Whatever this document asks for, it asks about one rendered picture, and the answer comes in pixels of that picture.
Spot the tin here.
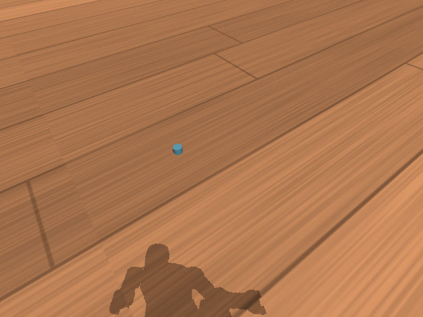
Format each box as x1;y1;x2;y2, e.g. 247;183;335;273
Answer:
173;144;183;155

